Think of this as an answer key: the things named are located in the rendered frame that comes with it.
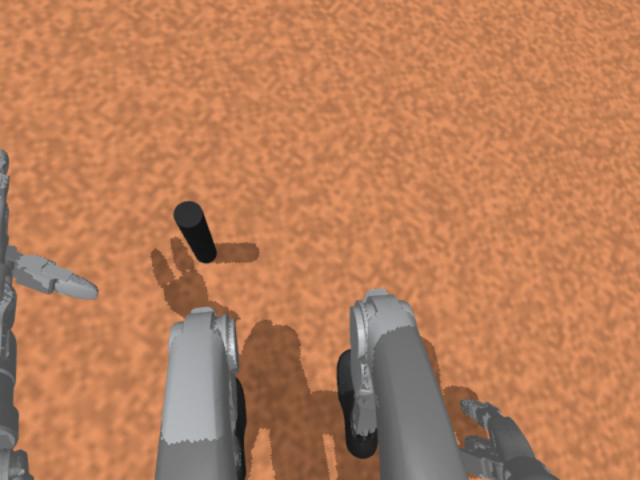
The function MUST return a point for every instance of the right robot foot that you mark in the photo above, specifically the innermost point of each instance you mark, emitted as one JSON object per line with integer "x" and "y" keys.
{"x": 359, "y": 446}

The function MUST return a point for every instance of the can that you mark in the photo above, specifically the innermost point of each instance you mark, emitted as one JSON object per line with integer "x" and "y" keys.
{"x": 191, "y": 221}

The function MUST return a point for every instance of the left robot arm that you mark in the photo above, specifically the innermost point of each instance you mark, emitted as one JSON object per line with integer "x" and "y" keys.
{"x": 13, "y": 464}

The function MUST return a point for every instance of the right robot arm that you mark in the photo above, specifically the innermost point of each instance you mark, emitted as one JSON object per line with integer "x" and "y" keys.
{"x": 526, "y": 468}

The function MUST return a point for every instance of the left robot hand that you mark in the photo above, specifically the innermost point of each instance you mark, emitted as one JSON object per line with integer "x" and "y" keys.
{"x": 34, "y": 271}

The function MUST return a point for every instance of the right robot hand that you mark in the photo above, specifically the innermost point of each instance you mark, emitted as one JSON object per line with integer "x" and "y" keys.
{"x": 484, "y": 458}

